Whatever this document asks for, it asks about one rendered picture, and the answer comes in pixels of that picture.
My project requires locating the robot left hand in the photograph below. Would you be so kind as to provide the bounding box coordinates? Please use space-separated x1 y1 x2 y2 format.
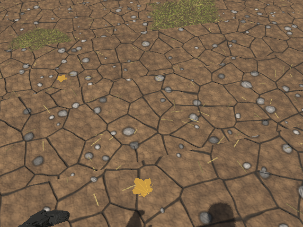
18 210 70 227

